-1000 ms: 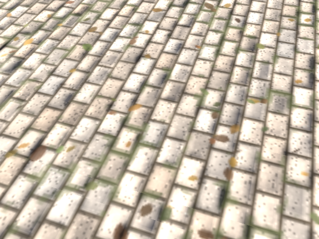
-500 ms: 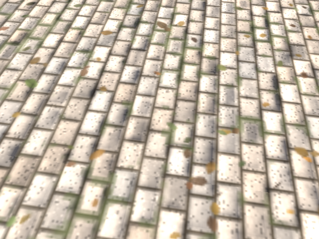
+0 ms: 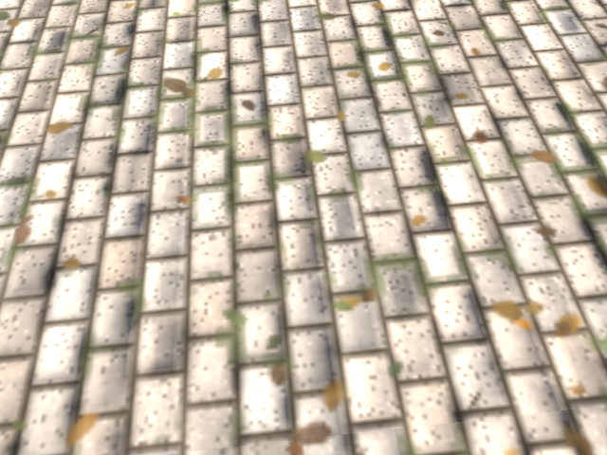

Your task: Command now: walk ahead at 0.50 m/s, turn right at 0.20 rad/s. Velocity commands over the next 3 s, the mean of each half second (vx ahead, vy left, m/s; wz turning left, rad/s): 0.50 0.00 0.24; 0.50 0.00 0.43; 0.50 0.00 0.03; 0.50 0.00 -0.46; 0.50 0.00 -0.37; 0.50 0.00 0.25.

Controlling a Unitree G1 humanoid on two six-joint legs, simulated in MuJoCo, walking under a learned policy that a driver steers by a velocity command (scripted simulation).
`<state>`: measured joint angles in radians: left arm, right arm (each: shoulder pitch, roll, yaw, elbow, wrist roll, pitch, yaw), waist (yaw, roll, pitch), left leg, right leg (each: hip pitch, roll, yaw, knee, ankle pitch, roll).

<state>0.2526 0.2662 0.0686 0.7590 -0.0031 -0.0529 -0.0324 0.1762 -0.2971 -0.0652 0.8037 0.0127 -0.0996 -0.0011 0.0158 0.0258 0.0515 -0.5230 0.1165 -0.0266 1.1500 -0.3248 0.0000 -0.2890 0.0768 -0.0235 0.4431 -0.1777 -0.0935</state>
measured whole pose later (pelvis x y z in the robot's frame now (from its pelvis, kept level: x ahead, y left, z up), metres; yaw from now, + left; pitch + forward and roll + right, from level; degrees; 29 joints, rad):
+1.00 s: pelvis +0.59 +0.10 +0.00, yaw +25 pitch +2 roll -1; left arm 0.23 0.26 0.05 0.75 0.01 -0.11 -0.02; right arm 0.31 -0.29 -0.05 0.74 0.01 -0.05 0.00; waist 0.01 0.04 0.00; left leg -0.44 -0.02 -0.07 1.16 -0.38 0.03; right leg -0.32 0.05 0.00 0.46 -0.18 -0.04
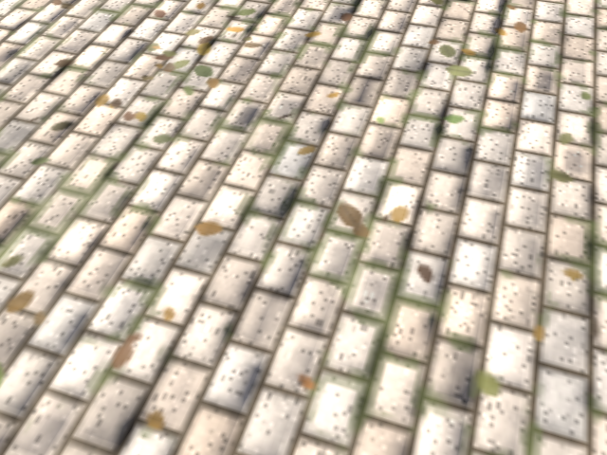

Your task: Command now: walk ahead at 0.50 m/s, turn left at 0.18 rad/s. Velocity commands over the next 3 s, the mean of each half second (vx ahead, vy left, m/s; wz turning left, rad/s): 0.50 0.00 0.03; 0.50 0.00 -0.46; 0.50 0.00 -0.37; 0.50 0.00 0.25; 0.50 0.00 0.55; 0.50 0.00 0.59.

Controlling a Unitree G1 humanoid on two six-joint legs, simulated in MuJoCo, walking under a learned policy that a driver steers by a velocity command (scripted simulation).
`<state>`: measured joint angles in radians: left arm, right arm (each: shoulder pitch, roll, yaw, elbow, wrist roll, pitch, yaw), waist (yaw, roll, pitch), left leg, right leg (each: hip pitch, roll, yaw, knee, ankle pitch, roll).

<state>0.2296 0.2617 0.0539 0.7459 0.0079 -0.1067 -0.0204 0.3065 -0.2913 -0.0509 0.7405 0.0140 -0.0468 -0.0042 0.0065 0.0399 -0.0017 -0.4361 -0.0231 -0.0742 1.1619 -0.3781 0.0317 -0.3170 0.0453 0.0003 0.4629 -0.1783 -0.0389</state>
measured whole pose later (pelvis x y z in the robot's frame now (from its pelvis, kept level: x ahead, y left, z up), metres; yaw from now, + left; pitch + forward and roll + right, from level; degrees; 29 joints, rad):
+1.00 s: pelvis +0.53 -0.02 -0.01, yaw -18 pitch +2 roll +1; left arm 0.18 0.30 0.07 0.69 -0.02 -0.05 -0.04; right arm 0.25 -0.29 -0.05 0.81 0.02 -0.10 0.00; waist -0.01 0.00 0.06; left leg -0.33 0.04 0.00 1.20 -0.44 0.00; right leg -0.41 0.07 -0.02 0.57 -0.18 -0.09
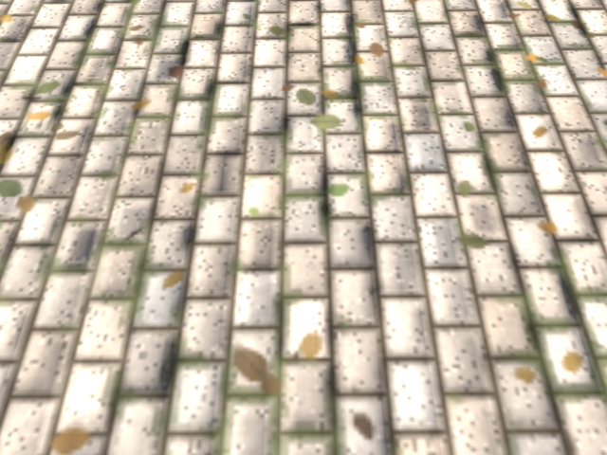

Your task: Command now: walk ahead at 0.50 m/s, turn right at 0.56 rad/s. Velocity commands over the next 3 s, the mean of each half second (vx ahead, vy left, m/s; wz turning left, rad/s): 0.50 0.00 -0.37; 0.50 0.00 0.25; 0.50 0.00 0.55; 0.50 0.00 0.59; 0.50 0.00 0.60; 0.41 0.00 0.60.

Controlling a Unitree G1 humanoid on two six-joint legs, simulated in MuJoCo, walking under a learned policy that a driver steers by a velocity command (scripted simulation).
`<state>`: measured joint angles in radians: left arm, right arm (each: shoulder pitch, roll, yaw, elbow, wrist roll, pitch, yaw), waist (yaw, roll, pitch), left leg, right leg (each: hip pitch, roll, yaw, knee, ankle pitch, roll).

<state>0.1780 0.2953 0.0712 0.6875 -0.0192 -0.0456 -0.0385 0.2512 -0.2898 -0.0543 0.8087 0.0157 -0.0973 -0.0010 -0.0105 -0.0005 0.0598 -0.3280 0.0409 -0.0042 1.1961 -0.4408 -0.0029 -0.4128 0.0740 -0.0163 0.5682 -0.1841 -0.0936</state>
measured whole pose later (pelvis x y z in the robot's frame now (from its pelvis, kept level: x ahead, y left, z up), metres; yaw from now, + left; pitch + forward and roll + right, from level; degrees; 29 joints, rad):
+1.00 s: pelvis +0.55 -0.03 +0.01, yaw +1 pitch +2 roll -1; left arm 0.14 0.25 0.05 0.69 0.01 -0.10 -0.01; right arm 0.36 -0.31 -0.06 0.81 0.03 -0.04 -0.01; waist -0.03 0.04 0.01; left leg -0.41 0.02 -0.06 1.14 -0.40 0.01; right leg -0.32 0.01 -0.04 0.47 -0.18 -0.02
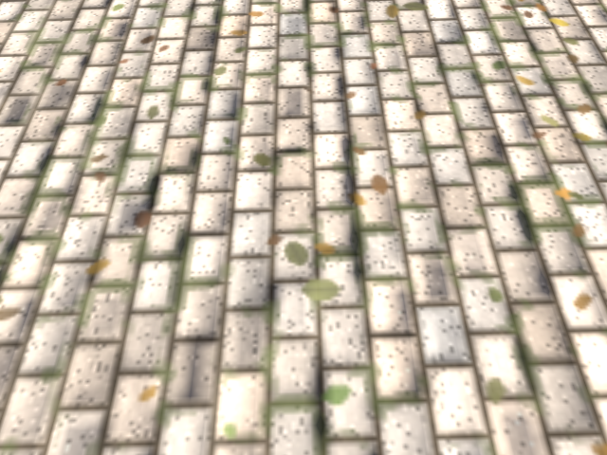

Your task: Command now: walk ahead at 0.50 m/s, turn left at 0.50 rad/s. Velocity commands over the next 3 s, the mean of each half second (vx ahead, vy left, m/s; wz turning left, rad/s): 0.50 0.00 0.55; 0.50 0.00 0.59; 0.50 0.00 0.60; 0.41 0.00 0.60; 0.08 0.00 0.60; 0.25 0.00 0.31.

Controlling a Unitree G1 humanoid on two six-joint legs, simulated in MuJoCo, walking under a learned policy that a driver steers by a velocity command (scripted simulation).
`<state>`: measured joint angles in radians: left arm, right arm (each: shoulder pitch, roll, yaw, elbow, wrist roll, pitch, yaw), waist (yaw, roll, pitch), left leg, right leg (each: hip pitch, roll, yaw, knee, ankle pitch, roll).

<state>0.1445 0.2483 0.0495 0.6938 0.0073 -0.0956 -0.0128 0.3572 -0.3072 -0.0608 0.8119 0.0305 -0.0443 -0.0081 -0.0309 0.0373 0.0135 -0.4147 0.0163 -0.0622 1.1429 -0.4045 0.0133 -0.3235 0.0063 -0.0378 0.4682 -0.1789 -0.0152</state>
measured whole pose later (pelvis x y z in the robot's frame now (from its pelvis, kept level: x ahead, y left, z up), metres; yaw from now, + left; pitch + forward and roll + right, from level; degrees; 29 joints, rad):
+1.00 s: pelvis +0.53 +0.14 +0.00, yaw +36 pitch +1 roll -1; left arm 0.16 0.27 0.06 0.74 0.01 -0.10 -0.02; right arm 0.33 -0.31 -0.07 0.71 0.03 -0.01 -0.01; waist -0.01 0.04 0.02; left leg -0.44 -0.01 -0.09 1.18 -0.40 0.02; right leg -0.31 0.03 -0.04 0.48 -0.19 -0.02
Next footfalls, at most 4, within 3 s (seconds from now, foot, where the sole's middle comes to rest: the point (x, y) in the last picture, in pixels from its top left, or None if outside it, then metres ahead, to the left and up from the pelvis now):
0.36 left None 0.33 0.18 -0.77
0.86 right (275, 378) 0.66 0.10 -0.77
1.38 left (111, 367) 0.71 0.49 -0.77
1.84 right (88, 258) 1.03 0.61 -0.77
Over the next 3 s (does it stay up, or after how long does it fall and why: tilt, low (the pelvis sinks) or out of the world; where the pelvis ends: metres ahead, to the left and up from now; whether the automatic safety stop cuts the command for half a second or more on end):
stays up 0.89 0.73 0.01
